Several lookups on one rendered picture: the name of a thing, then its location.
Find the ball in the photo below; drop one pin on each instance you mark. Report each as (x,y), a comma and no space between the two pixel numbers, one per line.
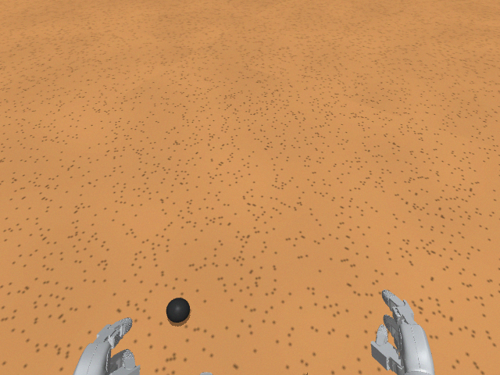
(178,310)

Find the left robot hand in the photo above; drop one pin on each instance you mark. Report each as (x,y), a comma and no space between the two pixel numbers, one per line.
(96,358)

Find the right robot hand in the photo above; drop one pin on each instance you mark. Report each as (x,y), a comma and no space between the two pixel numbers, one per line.
(410,340)

